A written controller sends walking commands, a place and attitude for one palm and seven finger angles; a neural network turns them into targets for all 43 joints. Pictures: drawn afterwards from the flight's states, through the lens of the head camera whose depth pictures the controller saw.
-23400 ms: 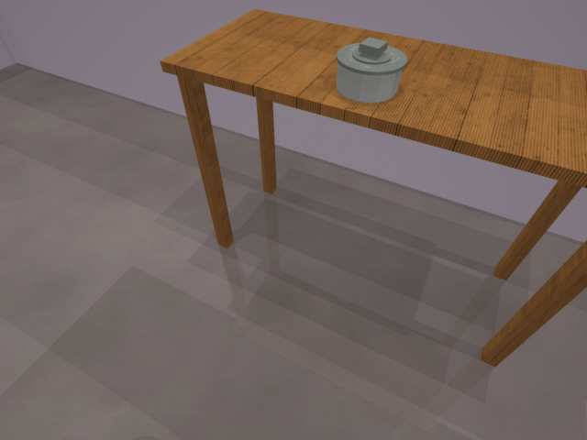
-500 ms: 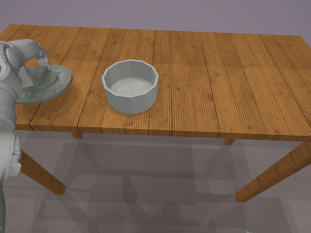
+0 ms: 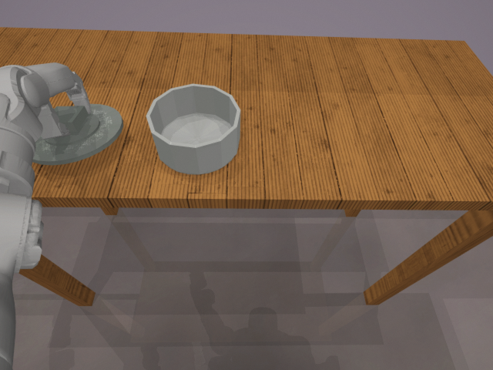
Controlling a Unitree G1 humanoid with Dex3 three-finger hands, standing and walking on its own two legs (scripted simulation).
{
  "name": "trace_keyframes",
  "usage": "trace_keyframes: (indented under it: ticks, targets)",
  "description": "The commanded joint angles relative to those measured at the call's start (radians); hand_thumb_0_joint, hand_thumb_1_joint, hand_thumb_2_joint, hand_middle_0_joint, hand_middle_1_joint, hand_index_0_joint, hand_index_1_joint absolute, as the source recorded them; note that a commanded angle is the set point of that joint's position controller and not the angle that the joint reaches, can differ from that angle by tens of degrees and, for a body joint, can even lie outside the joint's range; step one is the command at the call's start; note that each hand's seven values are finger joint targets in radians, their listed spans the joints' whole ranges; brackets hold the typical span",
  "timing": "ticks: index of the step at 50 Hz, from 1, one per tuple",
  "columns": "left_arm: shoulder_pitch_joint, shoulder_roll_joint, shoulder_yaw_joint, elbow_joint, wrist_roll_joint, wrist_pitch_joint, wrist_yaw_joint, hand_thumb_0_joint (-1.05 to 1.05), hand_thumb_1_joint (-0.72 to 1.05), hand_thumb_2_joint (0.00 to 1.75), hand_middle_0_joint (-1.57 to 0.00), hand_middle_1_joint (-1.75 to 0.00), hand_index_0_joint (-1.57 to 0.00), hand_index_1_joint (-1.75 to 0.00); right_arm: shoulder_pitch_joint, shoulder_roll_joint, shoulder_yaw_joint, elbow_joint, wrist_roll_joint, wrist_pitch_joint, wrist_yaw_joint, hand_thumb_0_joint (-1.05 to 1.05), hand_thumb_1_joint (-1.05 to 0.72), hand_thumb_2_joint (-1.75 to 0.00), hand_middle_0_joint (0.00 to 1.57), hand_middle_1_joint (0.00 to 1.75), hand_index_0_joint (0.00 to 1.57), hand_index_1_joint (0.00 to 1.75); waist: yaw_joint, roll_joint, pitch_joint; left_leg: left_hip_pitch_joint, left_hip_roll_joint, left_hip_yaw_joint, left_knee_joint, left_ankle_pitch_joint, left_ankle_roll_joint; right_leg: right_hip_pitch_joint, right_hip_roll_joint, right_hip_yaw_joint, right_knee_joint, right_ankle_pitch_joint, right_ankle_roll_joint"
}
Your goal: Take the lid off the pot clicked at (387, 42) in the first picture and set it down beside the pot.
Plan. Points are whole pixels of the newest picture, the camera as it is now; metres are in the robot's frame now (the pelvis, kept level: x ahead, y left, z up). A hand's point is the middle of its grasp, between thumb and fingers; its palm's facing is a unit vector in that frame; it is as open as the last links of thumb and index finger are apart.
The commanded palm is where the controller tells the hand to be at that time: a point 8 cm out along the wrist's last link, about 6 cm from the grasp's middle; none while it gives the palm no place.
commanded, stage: lower the lid onto the table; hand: left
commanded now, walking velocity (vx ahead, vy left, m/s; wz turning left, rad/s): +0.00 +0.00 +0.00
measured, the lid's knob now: (66, 118) +0.51 +0.27 +0.11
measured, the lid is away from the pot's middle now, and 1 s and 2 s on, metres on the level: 0.21 0.23 0.23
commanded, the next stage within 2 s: open the fingers wide in 0.24 s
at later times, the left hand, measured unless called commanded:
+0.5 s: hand (52, 130) +0.47 +0.28 +0.12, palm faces -0.42 -0.05 -0.91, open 8.4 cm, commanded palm +0.49 +0.28 +0.18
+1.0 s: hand (49, 128) +0.48 +0.28 +0.12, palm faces -0.40 -0.06 -0.91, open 8.9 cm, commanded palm +0.48 +0.28 +0.18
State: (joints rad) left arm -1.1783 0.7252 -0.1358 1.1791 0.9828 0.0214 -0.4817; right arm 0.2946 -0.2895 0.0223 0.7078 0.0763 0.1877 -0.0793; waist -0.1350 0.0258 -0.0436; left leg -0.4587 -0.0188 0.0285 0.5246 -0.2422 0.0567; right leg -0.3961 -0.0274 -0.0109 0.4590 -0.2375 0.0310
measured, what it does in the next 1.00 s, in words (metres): stands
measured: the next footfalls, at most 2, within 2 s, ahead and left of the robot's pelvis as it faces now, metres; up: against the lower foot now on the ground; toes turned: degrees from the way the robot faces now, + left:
none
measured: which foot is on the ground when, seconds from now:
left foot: down 0.00-1.00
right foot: down 0.00-1.00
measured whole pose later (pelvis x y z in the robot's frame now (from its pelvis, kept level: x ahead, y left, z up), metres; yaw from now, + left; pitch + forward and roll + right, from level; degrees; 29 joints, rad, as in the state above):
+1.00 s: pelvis +0.00 +0.00 -0.01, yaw -1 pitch +12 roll -2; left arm -1.07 0.78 -0.09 1.07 0.97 -0.11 -0.42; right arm 0.29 -0.27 0.01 0.67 0.08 0.29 -0.08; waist -0.13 0.02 -0.07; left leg -0.55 0.00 0.03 0.62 -0.29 0.06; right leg -0.47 -0.01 0.00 0.53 -0.27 0.03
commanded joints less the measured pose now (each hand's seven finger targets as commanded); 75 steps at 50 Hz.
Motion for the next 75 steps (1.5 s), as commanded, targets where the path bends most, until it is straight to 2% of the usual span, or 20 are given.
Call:
trace_keyframes:
  ticks: [1,5,16,17,18,19,24,25,29,33,40,42,47,50,54,56,59,64,70,75]
  targets:
    - [-0.513,0.388,0.140,-0.228,0.008,-0.018,0.062,0.00,0.61,1.08,-0.75,-1.00,-0.70,-0.98,0.038,-0.175,-0.055,-0.092,-0.011,-0.020,-0.015,0.00,-0.90,-0.90,0.20,0.30,0.20,0.30,0.027,0.086,-0.521,0.363,-0.021,-0.050,0.011,0.468,0.018,0.094,0.087,-0.032,0.000,0.304,-0.069]
    - [-0.463,0.330,0.090,-0.209,-0.009,-0.019,0.056,0.00,0.61,1.08,-0.75,-1.00,-0.70,-0.98,0.037,-0.180,-0.061,-0.096,-0.003,-0.011,-0.013,0.00,-0.90,-0.90,0.20,0.30,0.20,0.30,0.019,0.082,-0.459,0.341,-0.015,-0.040,0.017,0.484,0.021,0.066,0.088,-0.039,-0.005,0.311,-0.069]
    - [-0.390,0.342,0.091,-0.173,-0.011,-0.025,0.057,0.00,0.61,1.08,-0.75,-1.00,-0.70,-0.98,0.044,-0.179,-0.060,-0.093,-0.001,0.018,-0.013,0.00,-0.90,-0.90,0.20,0.30,0.20,0.30,0.008,0.064,-0.425,0.281,-0.016,-0.015,0.035,0.396,0.027,0.051,0.088,-0.032,0.007,0.287,-0.060]
    - [-0.409,0.250,0.019,-0.155,-0.018,-0.019,0.052,0.00,0.61,1.08,-0.75,-1.00,-0.70,-0.98,0.039,-0.174,-0.061,-0.092,0.001,0.020,-0.012,0.00,-0.90,-0.90,0.20,0.30,0.20,0.30,-0.009,0.080,-0.382,0.284,-0.016,-0.021,0.034,0.382,0.027,0.004,0.089,-0.038,0.001,0.264,-0.064]
    - [-0.412,0.269,0.054,-0.320,-0.011,-0.084,0.070,0.00,0.59,1.06,-0.74,-1.00,-0.69,-0.97,0.056,-0.172,-0.073,-0.099,-0.010,0.029,-0.016,0.00,-0.90,-0.90,0.20,0.30,0.20,0.30,-0.006,0.028,-0.387,0.300,-0.001,-0.029,0.041,0.386,0.028,-0.027,0.094,-0.041,-0.001,0.228,-0.061]
    - [-0.390,0.270,0.060,-0.291,-0.001,-0.102,0.083,0.00,0.58,1.05,-0.73,-1.00,-0.68,-0.97,0.044,-0.174,-0.074,-0.098,-0.012,0.034,-0.018,0.00,-0.90,-0.90,0.20,0.30,0.20,0.30,-0.004,0.062,-0.396,0.316,-0.003,-0.023,0.047,0.379,0.027,-0.042,0.094,-0.037,0.003,0.208,-0.065]
    - [-0.383,0.376,0.142,-0.288,-0.020,-0.142,0.089,0.00,0.50,1.00,-0.68,-0.98,-0.64,-0.96,0.032,-0.168,-0.069,-0.107,-0.008,0.057,-0.031,0.00,-0.90,-0.90,0.20,0.30,0.20,0.30,0.007,0.050,-0.435,0.260,-0.015,-0.014,0.053,0.318,0.027,0.007,0.087,-0.032,0.028,0.219,-0.066]
    - [-0.404,0.361,0.125,-0.303,-0.028,-0.140,0.090,0.00,0.48,0.99,-0.67,-0.98,-0.63,-0.96,0.026,-0.170,-0.067,-0.108,-0.003,0.058,-0.033,0.00,-0.90,-0.90,0.20,0.30,0.20,0.30,0.007,0.089,-0.441,0.279,-0.013,-0.015,0.057,0.348,0.024,-0.012,0.085,-0.035,0.031,0.226,-0.071]
    - [-0.411,0.324,0.085,-0.226,-0.014,-0.116,0.097,0.00,0.42,0.95,-0.63,-0.96,-0.60,-0.94,0.038,-0.169,-0.062,-0.089,0.000,0.057,-0.031,0.00,-0.90,-0.90,0.20,0.30,0.20,0.30,-0.006,0.079,-0.377,0.253,-0.011,-0.019,0.054,0.274,0.020,-0.066,0.093,-0.043,0.026,0.165,-0.071]
    - [-0.431,0.326,0.095,-0.277,-0.006,-0.122,0.098,0.00,0.35,0.93,-0.60,-0.93,-0.57,-0.91,0.046,-0.164,-0.066,-0.096,-0.004,0.058,-0.029,0.00,-0.90,-0.90,0.20,0.30,0.20,0.30,0.002,0.103,-0.475,0.310,-0.011,-0.031,0.079,0.402,0.021,-0.049,0.096,-0.040,0.043,0.225,-0.071]
    - [-0.391,0.303,0.097,-0.309,-0.030,-0.135,0.085,0.00,0.22,0.88,-0.54,-0.88,-0.52,-0.87,0.046,-0.162,-0.072,-0.105,-0.004,0.069,-0.019,0.00,-0.90,-0.90,0.20,0.30,0.20,0.30,0.008,0.114,-0.475,0.334,-0.004,-0.037,0.097,0.504,0.020,-0.061,0.099,-0.044,0.047,0.259,-0.069]
    - [-0.383,0.356,0.141,-0.315,-0.022,-0.138,0.092,0.00,0.19,0.87,-0.53,-0.87,-0.51,-0.86,0.045,-0.161,-0.072,-0.112,-0.006,0.077,-0.015,0.00,-0.90,-0.90,0.20,0.30,0.20,0.30,0.012,0.106,-0.477,0.323,-0.005,-0.041,0.091,0.487,0.020,-0.047,0.100,-0.041,0.047,0.248,-0.067]
    - [-0.378,0.358,0.136,-0.301,-0.015,-0.131,0.103,0.00,0.10,0.84,-0.49,-0.83,-0.47,-0.82,0.041,-0.162,-0.069,-0.111,-0.003,0.083,-0.013,0.00,-0.90,-0.90,0.20,0.30,0.20,0.30,0.013,0.108,-0.424,0.288,-0.003,-0.037,0.071,0.406,0.017,-0.056,0.098,-0.046,0.037,0.203,-0.071]
    - [-0.378,0.341,0.130,-0.354,-0.018,-0.138,0.107,0.00,0.05,0.83,-0.46,-0.80,-0.46,-0.79,0.036,-0.159,-0.069,-0.126,-0.002,0.079,-0.011,0.00,-0.90,-0.90,0.20,0.30,0.20,0.30,0.021,0.139,-0.467,0.336,-0.001,-0.048,0.076,0.472,0.016,-0.054,0.098,-0.048,0.039,0.214,-0.077]
    - [-0.388,0.333,0.113,-0.280,-0.021,-0.120,0.107,0.00,-0.03,0.81,-0.44,-0.76,-0.43,-0.76,0.051,-0.164,-0.069,-0.112,-0.001,0.075,-0.018,0.00,-0.90,-0.90,0.20,0.30,0.20,0.30,0.004,0.057,-0.422,0.265,-0.008,-0.037,0.052,0.309,0.023,-0.042,0.096,-0.044,0.024,0.164,-0.070]
    - [-0.418,0.356,0.126,-0.301,-0.019,-0.120,0.113,0.00,-0.07,0.81,-0.43,-0.74,-0.42,-0.74,0.051,-0.167,-0.068,-0.108,-0.001,0.072,-0.021,0.00,-0.90,-0.90,0.20,0.30,0.20,0.30,0.007,0.081,-0.446,0.289,-0.006,-0.037,0.052,0.319,0.022,-0.044,0.095,-0.043,0.026,0.169,-0.072]
    - [-0.439,0.294,0.075,-0.299,-0.013,-0.118,0.111,0.00,-0.09,0.81,-0.42,-0.72,-0.42,-0.72,0.054,-0.161,-0.070,-0.107,-0.002,0.062,-0.023,0.00,-0.90,-0.90,0.20,0.30,0.20,0.30,-0.003,0.102,-0.437,0.308,-0.008,-0.042,0.053,0.314,0.022,-0.075,0.096,-0.045,0.019,0.148,-0.073]
    - [-0.376,0.347,0.122,-0.250,-0.014,-0.119,0.107,0.00,-0.09,0.82,-0.43,-0.71,-0.43,-0.71,0.056,-0.163,-0.065,-0.108,-0.002,0.062,-0.024,0.00,-0.90,-0.90,0.20,0.30,0.20,0.30,0.009,0.062,-0.424,0.262,-0.014,-0.031,0.060,0.339,0.023,-0.031,0.095,-0.040,0.030,0.196,-0.072]
    - [-0.410,0.293,0.079,-0.315,-0.014,-0.128,0.103,0.00,-0.10,0.83,-0.43,-0.70,-0.43,-0.70,0.050,-0.165,-0.070,-0.113,0.000,0.066,-0.017,0.00,-0.90,-0.90,0.20,0.30,0.20,0.30,0.004,0.129,-0.436,0.328,-0.002,-0.050,0.069,0.407,0.014,-0.088,0.098,-0.050,0.031,0.172,-0.076]
    - [-0.406,0.342,0.119,-0.302,-0.027,-0.129,0.102,0.00,-0.10,0.83,-0.43,-0.70,-0.43,-0.70,0.060,-0.168,-0.068,-0.111,0.000,0.064,-0.021,0.00,-0.90,-0.90,0.20,0.30,0.20,0.30,0.009,0.115,-0.448,0.313,-0.009,-0.045,0.071,0.403,0.019,-0.063,0.097,-0.045,0.035,0.196,-0.076]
